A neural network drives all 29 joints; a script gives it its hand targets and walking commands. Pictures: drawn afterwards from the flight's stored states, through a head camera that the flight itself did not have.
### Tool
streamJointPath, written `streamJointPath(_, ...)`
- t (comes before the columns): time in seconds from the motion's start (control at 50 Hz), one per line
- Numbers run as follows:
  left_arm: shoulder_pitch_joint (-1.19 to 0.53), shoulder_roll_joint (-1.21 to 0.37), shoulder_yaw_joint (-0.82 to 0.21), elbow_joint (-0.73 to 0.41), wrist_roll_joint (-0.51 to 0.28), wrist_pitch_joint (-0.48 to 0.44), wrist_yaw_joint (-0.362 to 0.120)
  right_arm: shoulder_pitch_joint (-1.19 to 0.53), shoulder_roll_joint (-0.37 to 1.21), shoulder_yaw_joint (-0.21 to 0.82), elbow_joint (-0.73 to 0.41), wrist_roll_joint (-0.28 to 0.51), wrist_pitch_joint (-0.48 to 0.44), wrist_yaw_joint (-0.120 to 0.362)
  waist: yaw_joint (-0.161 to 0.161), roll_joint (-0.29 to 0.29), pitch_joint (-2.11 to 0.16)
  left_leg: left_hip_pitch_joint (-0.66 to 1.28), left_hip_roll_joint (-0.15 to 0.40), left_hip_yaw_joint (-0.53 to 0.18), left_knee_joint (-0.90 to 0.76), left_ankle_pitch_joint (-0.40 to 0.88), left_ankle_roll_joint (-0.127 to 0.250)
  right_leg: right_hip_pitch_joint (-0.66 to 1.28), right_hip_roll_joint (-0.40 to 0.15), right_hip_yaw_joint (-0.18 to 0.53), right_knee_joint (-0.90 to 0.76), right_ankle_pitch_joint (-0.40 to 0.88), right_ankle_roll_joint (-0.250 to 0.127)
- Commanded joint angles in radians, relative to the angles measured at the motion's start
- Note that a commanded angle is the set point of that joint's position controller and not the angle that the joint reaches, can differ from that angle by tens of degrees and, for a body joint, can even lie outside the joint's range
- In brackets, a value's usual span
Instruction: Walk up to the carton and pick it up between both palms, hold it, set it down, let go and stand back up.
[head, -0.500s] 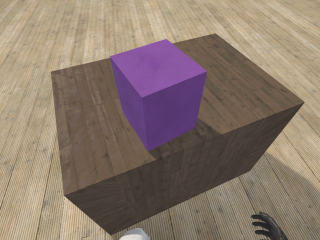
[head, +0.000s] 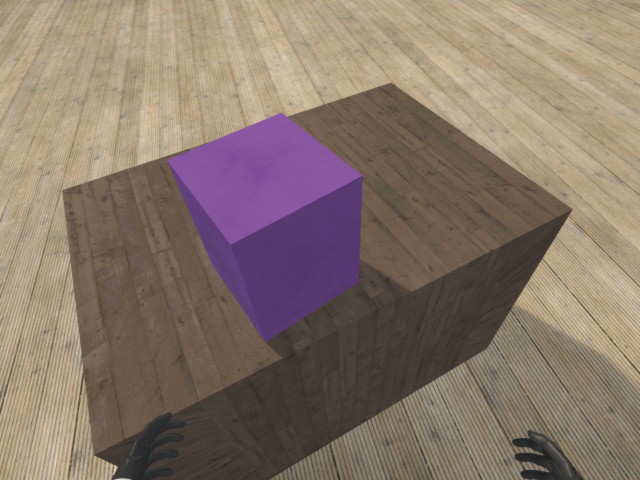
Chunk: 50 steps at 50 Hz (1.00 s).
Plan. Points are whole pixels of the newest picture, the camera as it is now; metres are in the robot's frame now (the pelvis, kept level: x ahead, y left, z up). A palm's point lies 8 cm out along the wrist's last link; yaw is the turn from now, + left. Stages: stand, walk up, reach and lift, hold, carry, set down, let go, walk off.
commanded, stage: walk up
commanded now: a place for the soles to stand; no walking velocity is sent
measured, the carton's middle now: (273, 227) +0.49 +0.10 +0.01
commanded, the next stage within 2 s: none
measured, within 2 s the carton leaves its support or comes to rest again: neither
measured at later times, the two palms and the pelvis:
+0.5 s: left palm out of the picture +0.11 +0.29 -0.07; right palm out of the picture +0.07 -0.28 -0.08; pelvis -0.03 +0.01 +0.00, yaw +1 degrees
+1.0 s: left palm out of the picture -0.03 +0.16 -0.13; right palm (597, 402) +0.23 -0.34 -0.07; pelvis +0.03 -0.11 -0.01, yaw +14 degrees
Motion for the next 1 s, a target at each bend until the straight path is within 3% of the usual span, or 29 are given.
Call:
streamJointPath(0.0,-0.025,0.144,0.047,-0.077,-0.004,-0.015,0.005,-0.006,-0.112,-0.028,-0.070,0.001,-0.014,-0.001,0.004,-0.073,-0.067,0.091,0.051,-0.074,-0.041,0.136,0.084,-0.049,-0.106,0.115,-0.132,0.240,-0.051)
streamJointPath(0.06,-0.020,0.148,0.051,-0.068,0.001,-0.011,0.002,-0.010,-0.122,-0.039,-0.072,0.000,-0.014,0.001,0.006,-0.038,-0.033,0.066,0.053,-0.069,-0.056,0.116,0.081,-0.063,-0.096,0.107,-0.140,0.208,-0.055)
streamJointPath(0.12,-0.016,0.149,0.056,-0.071,0.005,-0.013,-0.002,-0.002,-0.133,-0.047,-0.078,0.000,-0.015,0.001,0.008,-0.069,-0.039,0.075,0.059,-0.069,-0.046,0.158,0.094,-0.063,-0.091,0.092,-0.123,0.232,-0.048)
streamJointPath(0.16,-0.013,0.154,0.055,-0.073,0.007,-0.014,-0.004,-0.006,-0.140,-0.044,-0.070,-0.004,-0.015,0.002,0.012,-0.016,-0.058,0.072,0.057,-0.071,-0.048,0.199,0.100,-0.033,-0.094,0.081,-0.100,0.262,-0.046)
streamJointPath(0.22,-0.024,0.179,0.067,-0.080,0.005,-0.014,-0.001,-0.007,-0.135,-0.048,-0.072,0.001,-0.003,0.009,0.002,-0.080,-0.041,0.063,0.039,-0.061,-0.029,0.083,0.100,-0.095,-0.099,0.123,-0.142,0.145,-0.058)
streamJointPath(0.32,-0.018,0.169,0.069,-0.083,0.007,-0.009,-0.001,-0.006,-0.140,-0.052,-0.065,-0.004,-0.006,0.011,0.002,-0.037,-0.028,0.047,0.048,-0.092,-0.066,0.020,0.107,-0.113,-0.076,0.105,-0.125,0.045,-0.049)
streamJointPath(0.4,0.023,0.138,0.067,-0.076,0.010,-0.007,-0.003,-0.039,-0.167,-0.059,-0.062,0.001,-0.004,0.011,0.024,0.064,-0.012,-0.069,0.088,-0.156,-0.175,-0.165,0.132,-0.043,-0.034,0.069,-0.053,0.001,-0.030)
streamJointPath(0.42,0.046,0.140,0.073,-0.073,0.013,-0.010,-0.003,-0.042,-0.165,-0.063,-0.061,0.003,-0.003,0.010,0.032,0.056,-0.020,-0.069,0.091,-0.148,-0.175,-0.208,0.131,-0.038,-0.030,0.053,-0.053,-0.008,-0.029)
streamJointPath(0.44,-0.024,0.174,0.110,-0.123,0.100,0.008,-0.034,0.219,-0.201,-0.109,0.008,-0.059,-0.014,-0.030,-0.016,-0.027,-0.014,0.032,0.176,-0.423,-0.291,-0.582,0.185,-0.157,0.034,-0.059,0.122,-0.305,-0.038)
streamJointPath(0.46,-0.034,0.146,0.108,-0.149,0.108,0.023,-0.044,0.288,-0.265,-0.132,0.030,-0.075,-0.017,-0.056,-0.039,0.046,0.039,0.131,0.300,-0.617,-0.381,-0.693,0.250,-0.342,0.030,-0.051,0.313,-0.321,-0.038)
streamJointPath(0.48,-0.040,0.117,0.098,-0.163,0.112,0.033,-0.050,0.271,-0.278,-0.148,0.038,-0.082,-0.019,-0.078,-0.036,0.079,0.086,0.168,0.353,-0.694,-0.384,-0.679,0.287,-0.469,-0.040,0.047,0.416,-0.237,-0.044)
streamJointPath(0.52,-0.063,0.106,0.102,-0.163,0.100,0.044,-0.060,0.206,-0.238,-0.139,0.038,-0.082,-0.032,-0.103,-0.004,0.016,0.069,0.104,0.281,-0.570,-0.351,-0.593,0.252,-0.464,-0.085,0.091,0.466,-0.098,-0.019)
streamJointPath(0.56,0.013,0.101,0.112,-0.148,0.086,0.041,-0.081,0.118,-0.209,-0.141,0.043,-0.088,-0.051,-0.092,0.037,0.090,0.008,0.010,0.174,-0.351,-0.343,-0.405,0.189,-0.278,-0.050,0.038,0.433,-0.061,0.013)
streamJointPath(0.58,0.029,0.094,0.115,-0.146,0.076,0.041,-0.090,0.090,-0.207,-0.144,0.045,-0.088,-0.055,-0.088,0.051,0.137,-0.004,-0.039,0.147,-0.293,-0.339,-0.376,0.177,-0.204,-0.041,0.025,0.404,-0.080,0.018)
streamJointPath(0.62,0.027,0.085,0.119,-0.152,0.060,0.047,-0.097,0.090,-0.209,-0.154,0.049,-0.092,-0.053,-0.083,0.057,0.182,0.008,-0.096,0.143,-0.269,-0.324,-0.385,0.174,-0.128,-0.042,0.017,0.323,-0.133,0.007)
streamJointPath(0.66,0.123,0.076,0.126,-0.127,0.045,0.047,-0.087,0.037,-0.214,-0.159,0.025,-0.095,-0.034,-0.073,0.113,0.197,-0.003,-0.207,0.119,-0.234,-0.263,-0.401,0.153,0.057,-0.025,-0.027,0.195,-0.176,-0.023)
streamJointPath(0.68,0.247,0.079,0.135,-0.082,0.040,0.043,-0.075,-0.011,-0.196,-0.151,0.007,-0.095,-0.021,-0.072,0.182,0.124,-0.009,-0.309,0.080,-0.199,-0.141,-0.460,0.138,0.208,0.005,-0.081,0.089,-0.113,-0.034)
streamJointPath(0.7,0.364,0.113,0.148,-0.022,0.047,0.041,-0.059,-0.015,-0.128,-0.129,-0.008,-0.097,-0.010,-0.076,0.253,-0.079,0.003,-0.433,-0.005,-0.136,0.128,-0.546,0.119,0.333,0.024,-0.099,-0.041,-0.083,-0.040)
streamJointPath(0.72,0.429,0.186,0.148,0.003,0.062,0.029,-0.049,0.001,-0.014,-0.091,-0.048,-0.074,-0.009,-0.075,0.284,-0.337,0.059,-0.571,-0.144,-0.094,0.472,-0.532,0.094,0.305,-0.126,0.140,-0.180,-0.296,-0.074)
streamJointPath(0.74,0.256,0.248,0.125,-0.044,0.069,0.016,-0.032,0.048,0.008,-0.083,-0.089,-0.025,-0.007,-0.091,0.186,-0.314,0.088,-0.617,-0.142,-0.197,0.562,-0.457,0.066,0.093,-0.336,0.504,-0.375,-0.539,-0.179)
streamJointPath(0.76,0.095,0.285,0.138,-0.055,0.058,0.015,-0.021,0.061,-0.060,-0.100,-0.103,-0.015,-0.009,-0.099,0.107,-0.281,0.137,-0.549,-0.055,-0.218,0.608,-0.360,0.075,-0.075,-0.398,0.629,-0.526,-0.749,-0.253)
streamJointPath(0.78,-0.006,0.230,0.124,-0.051,0.059,0.009,-0.015,0.086,-0.094,-0.119,-0.075,-0.020,-0.008,-0.096,0.047,-0.226,0.204,-0.483,-0.037,-0.187,0.632,-0.254,0.066,-0.165,-0.366,0.544,-0.510,-0.703,-0.247)
streamJointPath(0.8,-0.019,0.186,0.116,-0.038,0.065,0.008,-0.013,0.137,-0.110,-0.131,-0.038,-0.026,-0.004,-0.086,0.020,-0.175,0.198,-0.405,-0.040,-0.150,0.630,-0.180,0.053,-0.192,-0.311,0.402,-0.448,-0.599,-0.231)
streamJointPath(0.82,-0.025,0.154,0.109,-0.031,0.073,0.012,-0.010,0.175,-0.115,-0.137,-0.007,-0.029,-0.002,-0.077,0.012,-0.158,0.176,-0.316,-0.045,-0.105,0.578,-0.149,0.042,-0.197,-0.262,0.260,-0.395,-0.451,-0.211)
streamJointPath(0.84,0.002,0.139,0.100,-0.012,0.071,0.011,-0.011,0.163,-0.092,-0.131,-0.012,-0.026,-0.007,-0.065,0.024,-0.162,0.168,-0.261,-0.049,-0.077,0.485,-0.145,0.041,-0.184,-0.241,0.176,-0.367,-0.327,-0.201)
streamJointPath(0.9,0.093,0.156,0.093,0.032,0.067,0.014,-0.018,0.101,-0.028,-0.110,-0.060,-0.018,-0.031,-0.053,0.064,-0.166,0.122,-0.139,-0.075,-0.024,0.238,-0.129,0.059,-0.073,-0.227,0.080,-0.266,-0.092,-0.199)
streamJointPath(0.94,0.093,0.162,0.081,0.045,0.058,0.025,-0.021,0.144,-0.015,-0.112,-0.069,-0.025,-0.046,-0.066,0.025,-0.125,0.064,0.045,-0.121,0.018,0.021,-0.016,0.078,-0.069,-0.207,0.009,-0.125,0.019,-0.170)
streamJointPath(0.96,0.116,0.158,0.073,0.047,0.056,0.024,-0.022,0.199,-0.029,-0.117,-0.070,-0.035,-0.053,-0.077,-0.003,-0.097,0.013,0.187,-0.130,-0.001,-0.047,0.018,0.089,-0.116,-0.195,-0.031,-0.024,0.048,-0.136)
streamJointPath(0.98,0.145,0.123,0.055,0.039,0.059,0.017,-0.019,0.267,-0.070,-0.127,-0.076,-0.041,-0.057,-0.089,-0.042,-0.018,-0.044,0.348,-0.034,-0.186,-0.094,-0.046,0.127,-0.227,-0.162,-0.084,0.176,0.115,-0.083)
